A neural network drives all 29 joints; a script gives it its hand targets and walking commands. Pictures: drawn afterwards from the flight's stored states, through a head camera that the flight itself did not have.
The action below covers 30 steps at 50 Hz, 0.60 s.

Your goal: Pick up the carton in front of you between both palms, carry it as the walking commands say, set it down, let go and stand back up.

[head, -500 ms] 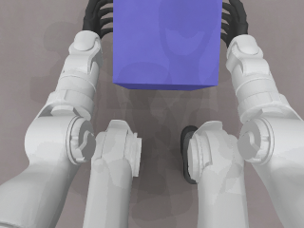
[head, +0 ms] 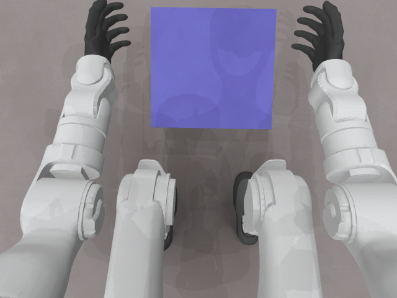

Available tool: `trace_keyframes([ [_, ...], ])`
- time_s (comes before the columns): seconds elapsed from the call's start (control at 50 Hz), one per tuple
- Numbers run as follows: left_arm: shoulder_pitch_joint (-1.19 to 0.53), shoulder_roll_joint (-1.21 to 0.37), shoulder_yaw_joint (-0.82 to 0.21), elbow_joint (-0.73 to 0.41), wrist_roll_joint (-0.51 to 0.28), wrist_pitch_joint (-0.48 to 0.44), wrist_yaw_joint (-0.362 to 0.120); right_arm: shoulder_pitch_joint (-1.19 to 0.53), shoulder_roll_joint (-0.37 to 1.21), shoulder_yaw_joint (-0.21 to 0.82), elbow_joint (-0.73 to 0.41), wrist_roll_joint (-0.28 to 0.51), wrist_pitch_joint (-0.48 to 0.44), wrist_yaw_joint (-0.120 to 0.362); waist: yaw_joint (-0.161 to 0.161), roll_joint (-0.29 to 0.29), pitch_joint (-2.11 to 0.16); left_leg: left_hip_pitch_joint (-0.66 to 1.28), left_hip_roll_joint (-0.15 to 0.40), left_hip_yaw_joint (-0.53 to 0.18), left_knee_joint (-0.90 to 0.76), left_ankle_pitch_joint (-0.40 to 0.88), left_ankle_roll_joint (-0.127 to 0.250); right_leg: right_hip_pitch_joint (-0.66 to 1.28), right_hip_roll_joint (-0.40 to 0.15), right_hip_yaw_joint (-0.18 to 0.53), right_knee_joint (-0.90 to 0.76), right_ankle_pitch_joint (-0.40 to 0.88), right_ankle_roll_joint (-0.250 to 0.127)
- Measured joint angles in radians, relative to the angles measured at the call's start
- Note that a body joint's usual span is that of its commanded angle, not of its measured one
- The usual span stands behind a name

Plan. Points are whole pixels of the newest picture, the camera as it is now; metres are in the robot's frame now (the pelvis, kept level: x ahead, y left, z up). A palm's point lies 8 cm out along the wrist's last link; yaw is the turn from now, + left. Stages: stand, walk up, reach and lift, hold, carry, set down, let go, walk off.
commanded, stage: set down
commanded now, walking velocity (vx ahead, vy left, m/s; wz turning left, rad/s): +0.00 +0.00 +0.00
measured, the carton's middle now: (209, 82) +0.48 -0.01 -0.27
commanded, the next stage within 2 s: let go in 0.84 s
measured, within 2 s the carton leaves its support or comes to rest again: neither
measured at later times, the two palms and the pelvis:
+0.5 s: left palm (29, 6) +0.51 +0.19 +0.02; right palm out of the picture +0.50 -0.21 +0.01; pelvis +0.02 +0.00 +0.12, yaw +0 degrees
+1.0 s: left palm out of the picture +0.49 +0.19 +0.15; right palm out of the picture +0.48 -0.22 +0.15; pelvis +0.05 +0.00 +0.26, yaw +0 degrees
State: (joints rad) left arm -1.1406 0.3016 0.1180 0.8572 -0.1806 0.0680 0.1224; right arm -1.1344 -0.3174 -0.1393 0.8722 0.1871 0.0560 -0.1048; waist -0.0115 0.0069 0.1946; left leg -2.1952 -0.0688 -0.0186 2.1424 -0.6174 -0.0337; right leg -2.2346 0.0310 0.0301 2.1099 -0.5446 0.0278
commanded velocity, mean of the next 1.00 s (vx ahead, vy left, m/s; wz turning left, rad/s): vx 0.00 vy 0.00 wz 0.00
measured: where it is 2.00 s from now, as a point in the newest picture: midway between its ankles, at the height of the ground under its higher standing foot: (204, 223)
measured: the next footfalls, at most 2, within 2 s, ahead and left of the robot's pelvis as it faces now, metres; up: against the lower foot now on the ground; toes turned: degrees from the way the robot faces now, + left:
none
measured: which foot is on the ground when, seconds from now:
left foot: down 0.00-1.00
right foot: down 0.00-1.00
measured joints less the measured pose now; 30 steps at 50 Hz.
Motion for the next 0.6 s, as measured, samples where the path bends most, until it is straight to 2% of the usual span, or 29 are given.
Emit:
trace_keyframes([
  [0.2,0.027,-0.031,0.075,0.058,0.072,0.009,-0.027,0.035,0.033,-0.060,0.039,-0.071,0.017,0.020,-0.003,-0.004,-0.174,0.069,0.005,-0.001,-0.200,0.040,0.003,0.069,0.001,0.007,-0.191,0.032,-0.004],
  [0.46,0.125,-0.041,0.100,-0.071,0.095,0.049,-0.059,0.130,0.052,-0.088,-0.098,-0.106,0.063,0.045,0.001,-0.004,-0.255,0.199,0.008,-0.012,-0.419,0.080,0.003,0.203,0.003,0.008,-0.408,0.065,-0.008],
  [0.6,0.172,-0.054,0.122,-0.085,0.120,0.054,-0.085,0.181,0.070,-0.108,-0.117,-0.131,0.071,0.068,0.002,-0.002,-0.300,0.311,0.011,-0.020,-0.568,0.110,0.005,0.318,0.003,0.008,-0.555,0.091,-0.010],
])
